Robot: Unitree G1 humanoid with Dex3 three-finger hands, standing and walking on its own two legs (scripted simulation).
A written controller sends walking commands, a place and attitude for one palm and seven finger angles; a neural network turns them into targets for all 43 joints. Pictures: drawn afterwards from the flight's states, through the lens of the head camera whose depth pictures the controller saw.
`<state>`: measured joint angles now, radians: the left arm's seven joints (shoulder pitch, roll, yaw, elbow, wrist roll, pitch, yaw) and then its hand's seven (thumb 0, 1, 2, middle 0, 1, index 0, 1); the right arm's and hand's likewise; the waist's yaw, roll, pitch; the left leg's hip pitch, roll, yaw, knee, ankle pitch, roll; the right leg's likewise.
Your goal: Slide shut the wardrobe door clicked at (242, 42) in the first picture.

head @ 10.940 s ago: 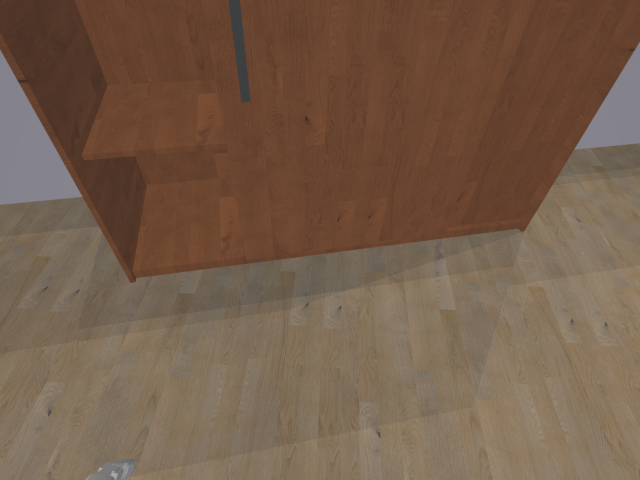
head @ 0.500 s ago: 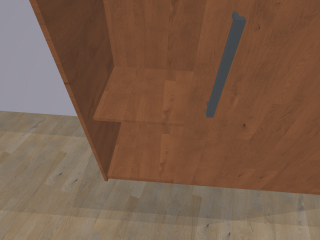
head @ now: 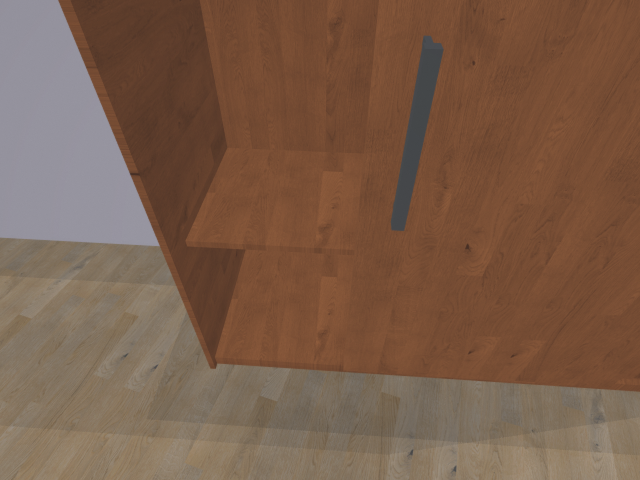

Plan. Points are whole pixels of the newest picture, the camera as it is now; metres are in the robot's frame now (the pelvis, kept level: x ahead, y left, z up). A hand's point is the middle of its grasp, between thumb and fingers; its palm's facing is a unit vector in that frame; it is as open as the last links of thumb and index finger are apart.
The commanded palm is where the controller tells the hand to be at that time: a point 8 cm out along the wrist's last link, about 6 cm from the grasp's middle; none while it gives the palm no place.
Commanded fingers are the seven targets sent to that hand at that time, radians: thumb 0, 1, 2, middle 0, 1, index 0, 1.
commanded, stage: come to a stop and stand still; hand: right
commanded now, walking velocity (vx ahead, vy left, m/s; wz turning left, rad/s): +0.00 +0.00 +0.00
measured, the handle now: (410, 145) +0.59 -0.12 +0.14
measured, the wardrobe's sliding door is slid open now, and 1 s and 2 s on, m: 0.43 0.43 0.43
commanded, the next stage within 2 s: look again from close up in 1.06 s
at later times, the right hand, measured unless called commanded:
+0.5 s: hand out of the picture +0.00 -0.11 -0.18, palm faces +0.07 +0.99 -0.14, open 7.4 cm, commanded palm none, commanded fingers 0.00 -0.90 -0.90 0.20 0.30 0.20 0.30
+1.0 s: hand out of the picture +0.03 -0.10 -0.17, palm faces +0.06 +0.99 -0.15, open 7.4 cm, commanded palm none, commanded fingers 0.00 -0.90 -0.90 0.20 0.30 0.20 0.30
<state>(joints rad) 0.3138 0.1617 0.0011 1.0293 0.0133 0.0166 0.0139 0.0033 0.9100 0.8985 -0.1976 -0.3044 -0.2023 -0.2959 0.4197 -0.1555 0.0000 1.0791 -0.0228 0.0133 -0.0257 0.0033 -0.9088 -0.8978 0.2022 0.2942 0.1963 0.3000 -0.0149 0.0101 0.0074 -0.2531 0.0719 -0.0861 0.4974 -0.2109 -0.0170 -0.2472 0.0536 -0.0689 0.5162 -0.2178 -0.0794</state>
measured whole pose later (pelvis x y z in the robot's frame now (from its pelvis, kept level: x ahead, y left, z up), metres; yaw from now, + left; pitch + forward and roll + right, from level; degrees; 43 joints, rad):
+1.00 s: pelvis +0.04 +0.05 +0.00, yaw -1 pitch -2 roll +0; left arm 0.31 0.13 0.00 1.10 0.01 -0.01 0.03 0.00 0.91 0.90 -0.20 -0.30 -0.20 -0.30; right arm 0.34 -0.12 0.00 1.08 -0.01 -0.01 -0.03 0.01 -0.91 -0.90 0.20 0.29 0.20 0.30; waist 0.00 0.01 0.01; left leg -0.22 0.00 -0.07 0.49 -0.24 -0.02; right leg -0.22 -0.01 -0.02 0.50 -0.25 0.00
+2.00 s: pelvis +0.05 +0.06 +0.01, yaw -1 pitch -1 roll +0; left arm 0.31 0.12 -0.01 1.12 0.01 -0.02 0.04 0.00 0.91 0.90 -0.20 -0.30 -0.20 -0.30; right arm 0.33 -0.11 0.00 1.11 -0.01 -0.02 -0.03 0.00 -0.91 -0.90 0.20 0.29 0.20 0.30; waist 0.00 0.01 0.02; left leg -0.20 -0.01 -0.06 0.47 -0.25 -0.01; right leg -0.18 -0.02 -0.02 0.47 -0.26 0.01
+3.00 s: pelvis +0.06 +0.05 +0.01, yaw +0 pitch -1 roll +0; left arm 0.31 0.11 -0.01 1.13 0.01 -0.02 0.04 0.00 0.91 0.90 -0.20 -0.30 -0.20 -0.30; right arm 0.33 -0.12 0.00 1.13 -0.01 -0.02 -0.03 0.00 -0.91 -0.90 0.20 0.29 0.20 0.30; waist -0.01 0.02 0.02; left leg -0.18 0.00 -0.07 0.45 -0.25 -0.03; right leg -0.17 -0.01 -0.03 0.46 -0.27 -0.01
